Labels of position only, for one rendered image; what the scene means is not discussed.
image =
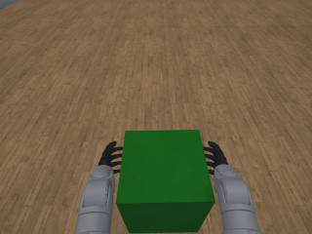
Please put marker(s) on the robot left hand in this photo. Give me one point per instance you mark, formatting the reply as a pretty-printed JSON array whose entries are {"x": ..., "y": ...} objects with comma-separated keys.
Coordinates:
[{"x": 106, "y": 156}]

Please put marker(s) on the robot right hand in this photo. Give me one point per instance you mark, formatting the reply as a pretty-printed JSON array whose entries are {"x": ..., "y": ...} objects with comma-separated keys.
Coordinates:
[{"x": 217, "y": 157}]

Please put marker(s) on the robot right forearm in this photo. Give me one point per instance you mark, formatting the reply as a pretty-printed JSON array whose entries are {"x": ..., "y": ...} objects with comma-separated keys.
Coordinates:
[{"x": 235, "y": 202}]

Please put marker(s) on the carton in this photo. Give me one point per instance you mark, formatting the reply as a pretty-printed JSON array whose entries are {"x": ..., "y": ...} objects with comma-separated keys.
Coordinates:
[{"x": 164, "y": 182}]

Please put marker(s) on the robot left forearm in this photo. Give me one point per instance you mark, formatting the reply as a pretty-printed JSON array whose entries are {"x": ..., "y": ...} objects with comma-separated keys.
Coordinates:
[{"x": 96, "y": 202}]

